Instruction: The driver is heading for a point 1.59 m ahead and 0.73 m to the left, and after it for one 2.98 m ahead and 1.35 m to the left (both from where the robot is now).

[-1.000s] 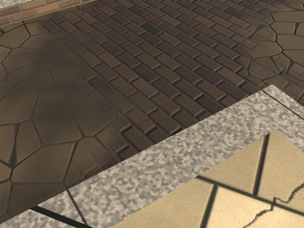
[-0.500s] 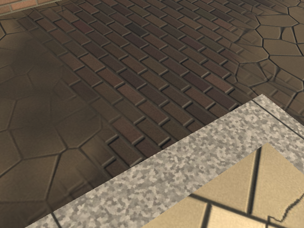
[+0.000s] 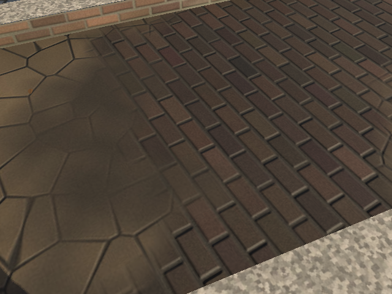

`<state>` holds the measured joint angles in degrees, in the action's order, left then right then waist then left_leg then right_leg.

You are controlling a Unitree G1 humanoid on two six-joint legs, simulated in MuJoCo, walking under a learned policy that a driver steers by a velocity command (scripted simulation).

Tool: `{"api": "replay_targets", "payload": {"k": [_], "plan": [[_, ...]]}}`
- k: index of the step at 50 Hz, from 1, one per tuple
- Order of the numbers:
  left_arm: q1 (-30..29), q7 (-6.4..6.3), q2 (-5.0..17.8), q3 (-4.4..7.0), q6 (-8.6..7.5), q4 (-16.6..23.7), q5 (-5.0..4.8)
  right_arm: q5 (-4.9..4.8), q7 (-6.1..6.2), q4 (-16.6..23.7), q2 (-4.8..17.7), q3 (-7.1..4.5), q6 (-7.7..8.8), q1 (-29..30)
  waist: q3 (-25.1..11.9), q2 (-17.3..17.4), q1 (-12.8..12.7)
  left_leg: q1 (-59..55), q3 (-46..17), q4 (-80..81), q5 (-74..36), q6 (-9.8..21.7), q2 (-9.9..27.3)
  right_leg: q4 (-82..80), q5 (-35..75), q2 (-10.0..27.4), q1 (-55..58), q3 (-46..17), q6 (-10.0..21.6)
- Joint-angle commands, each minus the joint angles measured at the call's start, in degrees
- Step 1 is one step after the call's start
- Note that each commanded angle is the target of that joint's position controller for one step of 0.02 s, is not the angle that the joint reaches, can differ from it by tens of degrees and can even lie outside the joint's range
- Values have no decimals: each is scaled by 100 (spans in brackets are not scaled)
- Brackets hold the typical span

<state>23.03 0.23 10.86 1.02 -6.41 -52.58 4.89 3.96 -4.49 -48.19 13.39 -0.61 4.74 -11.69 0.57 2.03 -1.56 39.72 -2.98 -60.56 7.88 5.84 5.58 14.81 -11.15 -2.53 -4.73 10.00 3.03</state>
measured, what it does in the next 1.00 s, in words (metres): walks ahead, turning left: left foot, then right foot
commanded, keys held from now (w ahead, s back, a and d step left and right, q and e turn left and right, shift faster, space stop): q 1.00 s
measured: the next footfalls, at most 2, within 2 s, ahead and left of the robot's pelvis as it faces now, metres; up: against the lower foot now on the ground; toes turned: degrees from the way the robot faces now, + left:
left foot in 0.22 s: +0.29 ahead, +0.14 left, +0.00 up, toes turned +7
right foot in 0.66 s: +0.28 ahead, -0.08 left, +0.00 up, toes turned +23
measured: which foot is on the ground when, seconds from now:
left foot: up 0.00-0.20, down 0.22-0.68, up 0.70-1.00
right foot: down 0.00-0.26, up 0.28-0.64, down 0.66-1.00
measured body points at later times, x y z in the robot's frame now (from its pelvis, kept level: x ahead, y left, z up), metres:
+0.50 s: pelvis +0.18 +0.04 -0.01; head +0.21 +0.05 +0.44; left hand +0.28 +0.34 -0.11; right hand +0.33 -0.22 -0.12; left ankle +0.25 +0.14 -0.75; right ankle +0.22 -0.13 -0.69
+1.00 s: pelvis +0.23 -0.02 +0.01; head +0.26 -0.01 +0.46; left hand +0.22 +0.30 -0.07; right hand +0.50 -0.17 -0.10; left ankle +0.14 +0.11 -0.67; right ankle +0.24 -0.09 -0.75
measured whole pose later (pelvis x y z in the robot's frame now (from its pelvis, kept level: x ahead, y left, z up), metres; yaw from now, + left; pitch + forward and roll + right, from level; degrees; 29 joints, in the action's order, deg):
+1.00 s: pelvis +0.23 -0.02 +0.01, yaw +34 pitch +3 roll +1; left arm 10.7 -1.4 17.0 1.7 -5.7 -37.3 2.3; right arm 2.2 -3.1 -40.7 17.7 -2.8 2.8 -12.6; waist -0.3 0.3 -1.1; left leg 28.7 -0.7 -55.3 15.5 -7.1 2.8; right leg 14.2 -10.7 0.6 -6.7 10.9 3.8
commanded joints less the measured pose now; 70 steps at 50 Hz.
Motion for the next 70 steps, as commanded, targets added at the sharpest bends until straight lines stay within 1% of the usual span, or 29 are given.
{"api": "replay_targets", "payload": {"k": [1, 5, 9, 11, 12, 13, 14, 15, 16, 18, 21, 26, 32, 33, 34, 35, 36, 39, 43, 49, 54, 59, 61, 63, 64, 65, 67, 68, 70], "plan": [[-619, -48, 657, 70, -230, 443, 23, -115, -143, 439, 76, 29, -32, 376, -79, -397, 275, -710, 335, 1242, -977, -281, 76, -719, 3806, 1342, -796, 43, 928], [-147, -24, 1128, 242, -217, 214, -68, -143, -163, 495, 418, -109, -78, 569, 63, -449, 266, -708, 282, 2332, -1492, -415, -147, -344, 4585, 1514, 53, 131, 677], [-168, -84, 1166, 354, -61, 160, -75, -117, -7, 431, 640, -275, -6, 508, 65, -575, 409, -767, 288, 2914, -1006, -206, -391, 315, 4837, 1775, 1005, 193, 415], [-222, -117, 1184, 383, -31, 239, -138, -252, 106, 330, 922, -405, 109, 121, -297, -374, 592, -1802, 482, 3431, -1828, 182, -775, 1247, 5264, 1558, 946, 394, 111], [268, -81, 908, 303, -38, 332, -115, -258, 231, 309, 1342, -526, 160, -327, -1362, 227, 404, -3649, -34, 2988, -3929, 978, -455, 2461, 4176, 1158, 201, 488, -337], [686, -20, 475, 85, -49, 535, 31, -199, 382, 261, 1681, -654, 109, -1118, -2798, 1096, 567, -6125, -2145, 3077, -4558, 2457, 923, 4235, 239, 551, -1776, 169, -1041], [-446, 125, 976, 177, 13, 828, -112, -125, 448, 85, 1537, -612, 80, -1788, -3062, 472, 1070, -6548, -3304, 3798, -4019, 2464, 1415, 5408, -3056, -51, -2670, -667, -985], [-1415, 157, 878, 170, 54, 1173, -213, -103, 501, -10, 1703, -736, 244, -1536, -1710, 142, 1132, -5577, -2730, 4047, -2818, 1759, 1198, 5735, -3079, 259, -3440, -1358, -668], [-1307, 37, 1161, 257, 92, 1090, -173, -254, 529, 120, 1520, -746, 265, -793, -904, 124, 785, -4315, -2190, 4339, -2274, 1536, 934, 5659, -2929, 554, -3334, -1458, -594], [-692, -159, 954, 205, 135, 990, 7, -394, 506, 327, 975, -501, 259, -42, -451, 207, 87, -2449, -1832, 4864, -1587, 1381, 551, 4962, -2432, 769, -2290, -1451, -510], [-277, -154, 760, 102, 309, 907, -172, -238, 377, 661, 1180, -509, 276, 310, -622, -8, -261, -1362, -1335, 5125, -1132, 1051, 113, 4529, -1561, 495, -1278, -1052, -605], [-666, -123, 1066, 73, 549, 941, -239, -280, 275, 980, 1245, -532, 419, -58, -670, 246, 166, -1851, -2020, 4901, -119, 975, 289, 3276, -1055, 445, -1451, -1155, -749], [-750, -149, 1215, 85, 344, 1085, -460, -238, 224, 1115, 1095, -410, 156, -95, -769, 285, 190, -2116, -2764, 4341, 197, 956, 283, 691, -50, 144, -597, -1023, -81], [-636, -149, 1326, 127, 296, 1144, -475, -198, 205, 1026, 919, -327, 116, -317, -919, 193, 156, -1946, -2697, 4076, 429, 701, 119, 413, 473, 492, -112, -1237, 340], [-543, -215, 1716, 225, 217, 1277, -405, -170, 204, 1216, 467, -179, 88, -543, -1264, -711, 243, -1045, -1967, 3315, 1518, 147, -600, 102, 1528, 1708, 756, -2667, 1673], [-804, -190, 1999, 344, 96, 1317, -194, 47, 240, 1420, 604, -196, 114, -248, -544, -1264, 199, 465, -842, 2150, 2458, -620, -1362, -470, 2145, 3004, 889, -4100, 2732], [-1031, -212, 1796, 328, 38, 1406, -150, 100, 293, 1162, 976, -298, 52, -277, -553, -336, 193, 256, -831, 1092, 2157, -785, -768, -565, 1840, 2837, 615, -3480, 2184], [-1879, -180, 1173, 106, -85, 1775, -411, 76, 405, 1029, 1078, -404, -21, -447, -374, -765, 460, -162, -415, -423, 1287, -1141, -853, -427, 1844, 1773, -117, -1881, 1212], [-1511, -269, 1554, 244, -52, 1922, -310, -176, 143, 1062, 890, -325, -8, -278, -435, -597, 133, -306, 77, -988, 750, -1259, -663, -156, 3328, 1594, 130, -895, 1323], [-483, -168, 1732, 467, 64, 1619, -256, -182, 131, 1185, 725, -266, -140, 93, -350, -749, -263, 13, 290, 887, 817, -1308, -148, 94, 4288, 2171, 1525, -788, 1539], [-901, -180, 1776, 624, 38, 1759, -164, -77, 65, 1167, 829, -271, -220, 39, -277, -836, -79, -1027, 524, 1702, 1127, -926, -108, -161, 3544, 2337, 876, -580, 1515], [-1149, -236, 1816, 715, 81, 1761, -208, -151, 66, 1090, 865, -302, -189, 139, -294, -846, 4, -1607, 478, 2678, 895, -643, -238, -133, 2568, 2311, 874, -569, 1171], [-1335, -228, 1778, 680, 177, 1697, -271, -254, 47, 1037, 895, -344, -101, 119, -324, -729, 151, -2163, 573, 3631, 28, -421, -440, 177, 1897, 2152, 622, -477, 904], [-1213, -104, 1354, 467, 284, 1475, -288, -398, 21, 1071, 1000, -427, 20, 14, -598, -521, 323, -3491, 509, 4266, -1350, -9, -521, 583, 969, 1786, -189, -304, 448], [-689, -55, 796, 305, 294, 1584, -253, -420, 125, 1184, 1467, -531, 86, -120, -1283, 501, 61, -4695, -584, 3884, -4034, 911, 535, 1523, -574, 1072, -843, 406, -198], [-782, -98, 909, 279, 178, 1750, -237, -388, 216, 1230, 1819, -656, 139, -576, -1291, 875, 425, -5204, -1958, 4096, -3974, 1782, 1526, 2515, -2540, 559, -2139, -39, -539], [-1276, -73, 1178, 294, 95, 1608, -143, -215, 375, 1027, 1611, -713, 312, -647, -571, 510, 546, -4777, -1370, 4227, -2948, 1319, 1220, 3554, -2819, 780, -3094, -822, -589], [-1059, -105, 1405, 365, 114, 1444, -128, -293, 355, 1138, 1348, -633, 296, -403, -647, 416, 405, -4535, -1171, 4255, -3143, 1193, 1117, 3863, -2677, 817, -2975, -913, -682], [-789, -47, 1202, 273, 149, 1242, -198, -467, 248, 1348, 980, -476, 243, 269, -451, 349, -41, -3376, -615, 4345, -3258, 829, 899, 4104, -2116, 925, -2210, -1052, -775]]}}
